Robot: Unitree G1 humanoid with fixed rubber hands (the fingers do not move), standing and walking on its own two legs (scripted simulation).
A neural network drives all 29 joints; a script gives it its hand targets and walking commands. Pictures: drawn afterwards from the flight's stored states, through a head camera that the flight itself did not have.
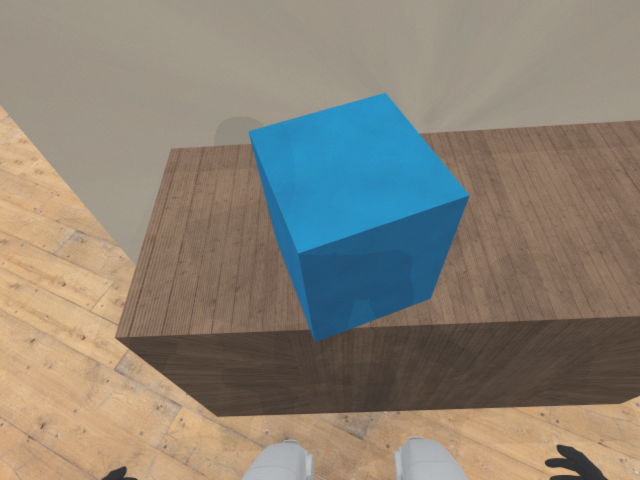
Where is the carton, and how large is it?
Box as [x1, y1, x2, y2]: [248, 93, 469, 341]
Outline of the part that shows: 385,93 248,131 276,239 315,341 430,298 469,195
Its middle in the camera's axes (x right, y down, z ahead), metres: +0.04 -0.02 +0.57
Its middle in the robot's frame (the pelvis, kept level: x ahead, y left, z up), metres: +0.44 -0.02 +0.01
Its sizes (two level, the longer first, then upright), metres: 0.210 0.200 0.250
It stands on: a pedestal, 0.61 m high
